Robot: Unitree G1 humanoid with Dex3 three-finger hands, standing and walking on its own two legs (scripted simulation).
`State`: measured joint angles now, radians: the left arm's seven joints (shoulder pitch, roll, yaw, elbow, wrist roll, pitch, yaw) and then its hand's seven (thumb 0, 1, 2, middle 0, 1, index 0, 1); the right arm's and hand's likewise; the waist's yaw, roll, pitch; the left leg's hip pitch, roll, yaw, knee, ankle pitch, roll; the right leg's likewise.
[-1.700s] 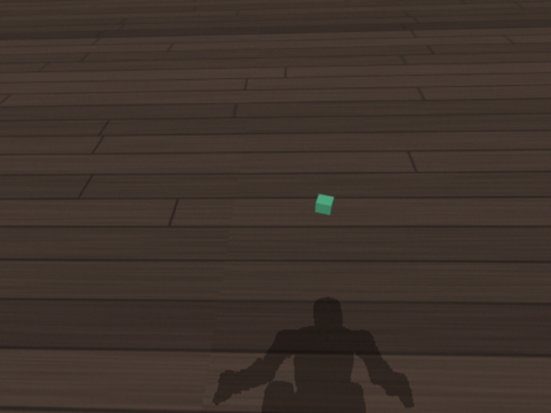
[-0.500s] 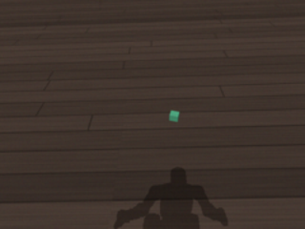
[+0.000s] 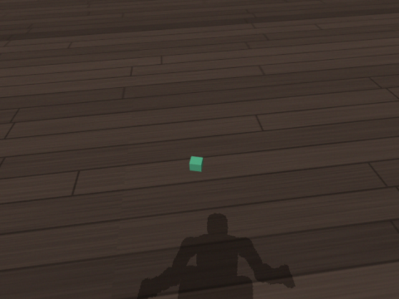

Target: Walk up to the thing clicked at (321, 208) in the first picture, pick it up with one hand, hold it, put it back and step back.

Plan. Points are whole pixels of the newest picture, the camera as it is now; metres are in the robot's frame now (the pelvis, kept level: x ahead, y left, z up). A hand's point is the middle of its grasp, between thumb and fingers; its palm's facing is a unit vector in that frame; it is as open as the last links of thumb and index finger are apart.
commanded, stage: walk up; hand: left
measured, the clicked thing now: (196, 163) +1.10 +0.14 -0.73
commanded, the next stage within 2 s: none
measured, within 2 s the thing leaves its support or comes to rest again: neither
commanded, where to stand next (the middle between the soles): +0.69 -0.04 m, yaw -7 degrees
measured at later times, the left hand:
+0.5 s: hand (135, 212) +0.38 +0.23 -0.12, palm faces -0.17 -0.89 -0.43, open 7.4 cm
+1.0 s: hand (134, 186) +0.50 +0.27 -0.15, palm faces -0.19 -0.91 -0.36, open 7.4 cm
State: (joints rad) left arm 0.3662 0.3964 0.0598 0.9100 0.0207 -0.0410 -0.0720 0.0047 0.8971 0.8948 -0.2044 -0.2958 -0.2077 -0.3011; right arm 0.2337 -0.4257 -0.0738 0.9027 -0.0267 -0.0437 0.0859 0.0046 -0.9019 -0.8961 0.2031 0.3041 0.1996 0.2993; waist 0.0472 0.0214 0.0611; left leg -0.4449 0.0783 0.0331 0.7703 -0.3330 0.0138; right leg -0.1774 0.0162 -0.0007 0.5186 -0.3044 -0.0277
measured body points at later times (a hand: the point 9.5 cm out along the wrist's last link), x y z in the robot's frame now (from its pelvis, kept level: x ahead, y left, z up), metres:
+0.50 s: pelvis +0.21 -0.03 -0.02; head +0.23 -0.05 +0.43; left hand +0.39 +0.28 -0.09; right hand +0.18 -0.36 -0.14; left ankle +0.14 +0.13 -0.68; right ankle +0.28 -0.15 -0.73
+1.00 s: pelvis +0.41 +0.00 -0.01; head +0.44 +0.02 +0.44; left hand +0.51 +0.32 -0.13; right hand +0.45 -0.33 -0.10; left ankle +0.48 +0.11 -0.73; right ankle +0.39 -0.14 -0.67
